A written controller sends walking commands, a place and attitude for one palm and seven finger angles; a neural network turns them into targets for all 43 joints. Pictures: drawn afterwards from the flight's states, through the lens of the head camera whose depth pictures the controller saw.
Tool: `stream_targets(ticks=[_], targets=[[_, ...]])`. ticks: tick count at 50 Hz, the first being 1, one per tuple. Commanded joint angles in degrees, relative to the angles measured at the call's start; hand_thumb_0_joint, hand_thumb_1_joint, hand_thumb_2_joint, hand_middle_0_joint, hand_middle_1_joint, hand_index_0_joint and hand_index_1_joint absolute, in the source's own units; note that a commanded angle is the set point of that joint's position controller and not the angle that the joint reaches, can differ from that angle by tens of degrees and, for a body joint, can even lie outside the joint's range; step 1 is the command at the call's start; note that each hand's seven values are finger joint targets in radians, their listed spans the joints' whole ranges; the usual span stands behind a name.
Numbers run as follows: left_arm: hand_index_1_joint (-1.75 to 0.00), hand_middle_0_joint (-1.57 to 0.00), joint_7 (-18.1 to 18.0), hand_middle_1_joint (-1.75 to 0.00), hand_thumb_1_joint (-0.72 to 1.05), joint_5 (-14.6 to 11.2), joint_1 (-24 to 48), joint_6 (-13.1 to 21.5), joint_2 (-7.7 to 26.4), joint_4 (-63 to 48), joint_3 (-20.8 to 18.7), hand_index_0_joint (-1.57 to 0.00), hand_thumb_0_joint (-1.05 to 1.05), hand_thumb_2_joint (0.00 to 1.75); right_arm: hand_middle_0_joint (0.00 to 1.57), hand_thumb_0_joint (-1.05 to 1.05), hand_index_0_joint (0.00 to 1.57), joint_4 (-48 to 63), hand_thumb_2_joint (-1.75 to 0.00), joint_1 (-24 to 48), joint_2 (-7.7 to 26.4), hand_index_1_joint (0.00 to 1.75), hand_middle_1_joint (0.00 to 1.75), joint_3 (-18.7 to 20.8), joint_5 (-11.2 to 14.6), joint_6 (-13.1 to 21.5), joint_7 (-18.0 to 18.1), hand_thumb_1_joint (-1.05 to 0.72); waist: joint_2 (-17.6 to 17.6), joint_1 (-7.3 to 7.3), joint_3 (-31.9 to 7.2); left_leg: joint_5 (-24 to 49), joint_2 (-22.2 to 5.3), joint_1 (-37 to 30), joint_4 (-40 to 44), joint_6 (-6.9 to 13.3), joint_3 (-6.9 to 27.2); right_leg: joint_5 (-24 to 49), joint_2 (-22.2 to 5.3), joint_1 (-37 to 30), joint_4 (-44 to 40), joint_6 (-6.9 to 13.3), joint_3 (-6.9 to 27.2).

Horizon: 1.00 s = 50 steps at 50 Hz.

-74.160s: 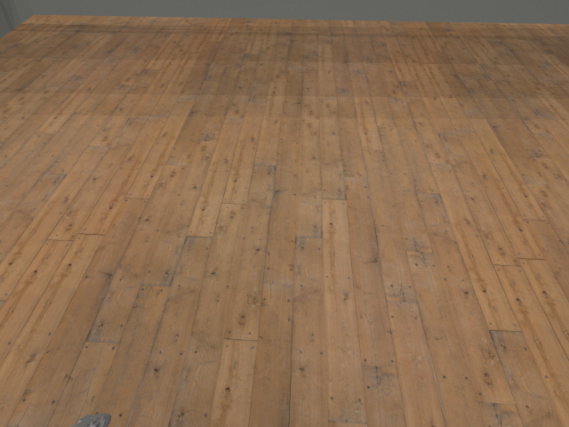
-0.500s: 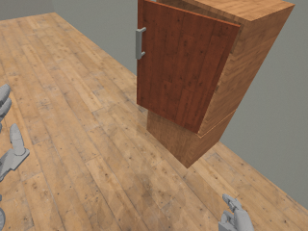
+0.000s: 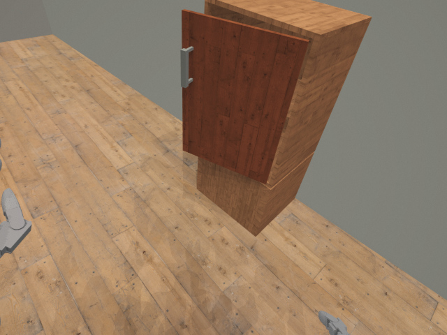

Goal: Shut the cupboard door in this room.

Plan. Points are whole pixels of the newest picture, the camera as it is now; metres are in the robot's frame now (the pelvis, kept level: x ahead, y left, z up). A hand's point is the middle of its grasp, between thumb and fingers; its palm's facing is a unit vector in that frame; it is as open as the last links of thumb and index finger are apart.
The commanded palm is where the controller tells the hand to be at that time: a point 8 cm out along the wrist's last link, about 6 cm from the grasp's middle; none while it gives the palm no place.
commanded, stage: stop stepping back and stand still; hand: left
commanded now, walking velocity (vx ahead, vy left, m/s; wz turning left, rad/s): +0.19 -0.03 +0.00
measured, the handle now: (187, 67) +0.96 +0.13 +0.07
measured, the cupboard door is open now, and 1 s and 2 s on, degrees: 17 17 17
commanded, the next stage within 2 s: let the arm hang, fingers relaxed in 0.68 s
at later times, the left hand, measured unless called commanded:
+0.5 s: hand (0, 230) +0.20 +0.29 +0.17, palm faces +0.47 -0.77 -0.43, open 7.5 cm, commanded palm +0.14 +0.33 +0.18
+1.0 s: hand out of the picture +0.11 +0.24 -0.12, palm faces +0.00 -0.95 -0.30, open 7.4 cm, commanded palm none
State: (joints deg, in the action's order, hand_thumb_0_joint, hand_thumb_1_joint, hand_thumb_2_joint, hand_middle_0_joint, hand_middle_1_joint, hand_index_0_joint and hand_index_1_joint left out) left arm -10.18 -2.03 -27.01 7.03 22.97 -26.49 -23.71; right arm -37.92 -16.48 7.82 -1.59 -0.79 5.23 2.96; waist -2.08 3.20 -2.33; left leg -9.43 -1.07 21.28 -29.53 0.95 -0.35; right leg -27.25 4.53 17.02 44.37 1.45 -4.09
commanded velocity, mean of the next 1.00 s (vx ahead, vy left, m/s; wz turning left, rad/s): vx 0.02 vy -0.03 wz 0.00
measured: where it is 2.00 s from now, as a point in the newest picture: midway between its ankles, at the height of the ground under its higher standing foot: outside the picture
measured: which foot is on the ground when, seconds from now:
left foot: down 0.00-0.04, up 0.06-0.34, down 0.36-1.00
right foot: up 0.00-0.04, down 0.06-1.00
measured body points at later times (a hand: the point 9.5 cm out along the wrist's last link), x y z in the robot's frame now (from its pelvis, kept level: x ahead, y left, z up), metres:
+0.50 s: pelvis +0.00 +0.02 +0.00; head +0.00 +0.04 +0.45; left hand +0.17 +0.33 +0.20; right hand +0.16 -0.22 -0.08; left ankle +0.01 +0.16 -0.73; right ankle -0.03 -0.07 -0.73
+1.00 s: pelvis -0.02 +0.04 -0.01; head -0.02 +0.02 +0.44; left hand +0.11 +0.29 -0.10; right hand +0.11 -0.23 -0.13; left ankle +0.01 +0.16 -0.73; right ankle -0.03 -0.07 -0.73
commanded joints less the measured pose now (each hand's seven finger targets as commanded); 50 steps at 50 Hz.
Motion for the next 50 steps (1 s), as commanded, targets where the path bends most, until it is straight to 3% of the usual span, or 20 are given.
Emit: stream_targets(ticks=[1, 2, 3, 5, 7, 10, 15, 17, 19, 20, 21, 26, 29, 38, 39, 40, 42, 46, 47, 50], targets=[[-0.3, -0.2, -0.3, -0.3, 0.9, 0.1, -5.7, 4.3, 13.9, -19.2, -8.3, -0.2, 0.0, 0.9, 0.2, 0.0, 0.2, 10.8, -0.9, 8.6, 9.5, 0.3, 0.3, 3.3, -0.5, 0.9, 0.3, -0.9, 8.7, -3.2, -2.3, -26.7, -3.3, 16.0, 4.5, -2.4, 2.8, -3.4, -4.5, -19.9, -23.1, 4.2, 5.4], [-0.3, -0.2, -0.5, -0.3, 0.9, 0.1, -7.0, 4.1, 16.0, -17.0, -11.0, -0.2, 0.0, 0.9, 0.2, 0.0, 0.2, 10.6, -0.9, 7.5, 9.0, 0.3, 0.3, 3.7, -0.4, -0.3, 0.2, -0.9, -1.3, -2.89, -1.9, -19.5, 0.1, 16.9, -14.1, -2.2, -0.4, -10.3, -17.1, -13.8, -31.8, 8.9, 23.7], [-0.3, -0.2, -0.5, -0.3, 0.9, -0.7, -1.5, 4.9, 17.0, -19.2, -11.5, -0.2, 0.0, 0.9, 0.2, 0.0, 0.2, 9.3, -0.9, 7.5, 10.0, 0.3, 0.3, 3.5, -0.8, -0.8, 0.2, -0.9, -4.9, -3.0, 0.9, -13.7, 1.0, 20.6, -27.0, -2.4, -1.2, -4.9, -25.8, -8.9, -36.8, 13.4, 30.7], [-0.3, -0.2, -1.2, -0.3, 0.9, -0.5, -0.7, 5.9, 13.6, -10.2, -10.2, -0.2, 0.0, 0.9, 0.2, 0.0, 0.2, 8.0, -0.9, 5.3, 9.3, 0.3, 0.3, 3.9, -0.3, 0.3, 0.7, -0.9, -1.7, -1.19, -0.5, -11.3, -1.8, 18.1, -32.3, -2.4, 1.8, -10.6, -23.4, -5.1, -34.8, 12.2, 26.3], [-0.3, -0.2, -0.9, -0.3, 0.9, -0.5, -0.3, 5.5, 12.2, -6.3, -8.0, -0.2, 0.0, 0.9, 0.2, 0.0, 0.2, 8.2, -0.9, 6.5, 10.3, 0.3, 0.3, 4.1, 0.3, -0.3, 1.3, -0.9, -0.5, -1.38, 4.7, -9.6, -2.7, 15.6, -30.7, -2.5, 0.7, -13.0, -20.9, 2.2, -35.6, 10.1, 22.2], [-0.3, -0.2, -1.0, -0.3, 0.9, 0.2, 2.3, 6.1, 11.2, -4.2, -5.5, -0.2, 0.0, 0.9, 0.2, 0.0, 0.2, 8.1, -0.9, 7.9, 10.1, 0.3, 0.3, 3.3, 0.2, 0.3, 2.4, -0.9, -1.7, -2.22, 6.3, -9.6, -2.7, 10.7, -20.8, -1.6, -2.9, -8.7, -18.8, 2.6, -35.3, 8.4, 16.9], [-0.3, -0.2, -2.0, -0.3, 0.9, 0.8, 5.9, 6.1, 10.6, -10.4, -3.4, -0.2, 0.0, 0.9, 0.2, 0.0, 0.2, 8.7, -0.9, 8.0, 10.4, 0.3, 0.3, 3.5, 0.1, 2.8, 3.4, -0.9, -3.4, -3.18, 2.4, -7.3, -0.6, -5.8, -1.0, -0.1, -7.1, -1.9, -14.8, 0.6, -28.6, 5.8, 11.1], [-0.3, -0.2, -1.9, -0.3, 0.9, 0.4, 5.7, 6.5, 11.9, -14.9, -4.7, -0.2, 0.0, 0.9, 0.2, 0.0, 0.2, 9.4, -0.9, 7.7, 11.8, 0.3, 0.3, 4.5, 0.9, 3.4, 3.6, -0.9, 2.5, -3.07, -0.6, -3.0, -4.7, -12.8, 6.4, 1.4, -1.5, 11.3, -11.8, -0.9, -19.2, 2.0, 8.6], [-0.3, -0.2, -1.7, -0.3, 0.9, 0.3, 4.7, 6.9, 12.1, -16.6, -5.8, -0.2, 0.0, 0.9, 0.2, 0.0, 0.2, 10.5, -0.9, 8.4, 13.0, 0.3, 0.3, 4.8, 1.4, 3.3, 3.1, -0.9, 9.6, -3.7, -3.8, 15.0, -11.5, -15.4, 5.5, 2.9, 6.3, 20.3, -6.6, -1.0, -11.6, -1.4, 4.3], [-0.3, -0.2, -1.5, -0.3, 0.9, 0.4, 3.3, 7.2, 13.2, -17.0, -7.6, -0.2, 0.0, 0.9, 0.2, 0.0, 0.2, 9.7, -0.9, 7.8, 10.9, 0.3, 0.3, 3.9, 0.9, 3.3, 2.9, -0.9, 15.0, -2.89, -4.2, 18.2, -11.3, -14.5, 6.1, 3.0, 6.2, 19.8, -5.8, -0.9, -11.6, -1.7, 2.1], [-0.3, -0.2, -1.1, -0.3, 0.9, 0.5, 2.5, 7.2, 13.2, -16.9, -7.9, -0.2, 0.0, 0.9, 0.2, 0.0, 0.2, 9.7, -0.9, 8.0, 10.5, 0.3, 0.3, 3.6, 0.7, 3.4, 2.5, -0.9, 15.7, -2.99, -2.9, 14.7, -11.9, -10.7, 8.2, 2.4, 5.9, 14.3, -5.2, -2.4, -12.2, -1.9, 1.4], [-0.3, -0.2, -0.5, -0.3, 0.9, -0.8, -3.7, 6.6, 11.3, -13.8, -8.2, -0.2, 0.0, 0.9, 0.2, 0.0, 0.2, 10.9, -0.9, 6.4, 10.8, 0.3, 0.3, 4.2, 1.5, 2.9, 1.2, -0.9, 7.1, -2.18, -6.1, 18.2, -8.4, -8.2, 1.9, -0.4, -0.4, 33.9, -6.7, -10.0, -16.8, -0.6, 4.1], [-0.3, -0.2, -0.4, -0.3, 0.9, -1.4, -6.4, 5.9, 11.2, -13.2, -8.4, -0.2, 0.0, 0.9, 0.2, 0.0, 0.2, 11.8, -0.9, 6.2, 10.3, 0.3, 0.3, 3.9, 1.6, 1.6, 0.9, -0.9, 6.1, -1.91, -8.5, 16.9, -7.4, -7.8, 0.8, -1.1, -1.7, 39.9, -8.3, -11.6, -16.3, -0.2, 5.5], [-0.3, -0.2, -1.1, -0.3, 0.9, -1.2, -3.9, 4.9, 12.3, -13.2, -7.7, -0.2, 0.0, 0.9, 0.2, 0.0, 0.2, 12.1, -0.9, 8.0, 9.4, 0.3, 0.3, 2.7, 1.6, -0.1, 2.0, -0.9, 3.3, -1.82, -4.5, 5.3, -4.7, -6.4, 0.9, -1.0, -1.9, 32.8, -10.6, -7.2, -20.4, 0.2, 7.8], [-0.3, -0.2, 7.6, -0.3, 0.9, 3.2, 1.5, -3.3, 2.1, 28.2, 18.4, -0.2, 0.0, 0.9, 0.2, 0.0, 0.2, 3.5, -0.9, 13.8, 20.2, 0.3, 0.3, 5.4, 1.9, 3.2, -3.3, -0.9, 5.0, -0.96, 1.9, 13.6, -6.7, -4.2, -5.5, -0.5, -1.7, 39.4, -14.1, 0.1, -13.1, 0.7, 2.0], [-0.3, -0.2, 9.5, -0.3, 0.9, 2.8, 1.8, -7.0, 1.1, 30.1, 17.5, -0.2, 0.0, 0.9, 0.2, 0.0, 0.2, 3.0, -0.9, 10.1, 19.2, 0.3, 0.3, 6.0, 1.5, 0.6, -3.3, -0.9, 6.2, -1.73, -1.4, 10.4, -7.2, -5.4, -2.8, -0.4, -0.8, 32.3, -12.5, 0.4, -14.5, 0.9, 5.2], [-0.3, -0.2, 10.5, -0.3, 0.9, 3.3, 5.6, -7.1, -0.7, 36.2, 18.7, -0.2, 0.0, 0.9, 0.2, 0.0, 0.2, 2.0, -0.9, 8.5, 17.2, 0.3, 0.3, 4.8, 0.5, -1.7, -3.1, -0.9, 0.8, -2.95, -0.6, 4.6, -7.8, -1.8, -1.7, 1.1, 1.0, 21.9, -10.6, 0.7, -13.9, 0.8, 3.6], [-0.3, -0.2, 10.1, -0.3, 0.9, 3.5, 11.3, -6.9, 0.6, 50.6, 20.1, -0.2, 0.0, 0.9, 0.2, 0.0, 0.2, -0.6, -0.9, 6.9, 15.4, 0.3, 0.3, 3.5, -0.6, -4.6, -2.9, -0.9, -10.3, -2.24, 0.2, 1.5, -3.6, -4.9, -3.7, 0.6, 1.0, 19.1, -14.1, 1.7, -19.0, 3.3, 7.3], [-0.3, -0.2, 9.7, -0.3, 0.9, 3.5, 12.1, -7.1, 0.7, 54.3, 20.5, -0.2, 0.0, 0.9, 0.2, 0.0, 0.2, -1.8, -0.9, 6.0, 14.7, 0.3, 0.3, 3.3, -0.8, -5.2, -2.8, -0.9, -9.8, -2.03, -0.3, 2.8, -3.1, -6.2, -3.4, 0.2, 0.7, 20.6, -14.3, 0.9, -19.1, 3.7, 7.3], [-0.3, -0.2, 9.2, -0.3, 0.9, 3.1, 13.2, -7.7, -1.1, 64.2, 21.8, -0.2, 0.0, 0.9, 0.2, 0.0, 0.2, -6.6, -0.9, 5.3, 12.6, 0.3, 0.3, 2.4, -1.0, -6.2, -2.7, -0.9, 0.4, -2.01, 0.6, 4.2, -4.2, -8.5, 1.3, 0.0, 1.0, 14.9, -12.5, 0.1, -20.0, 2.2, 6.4]])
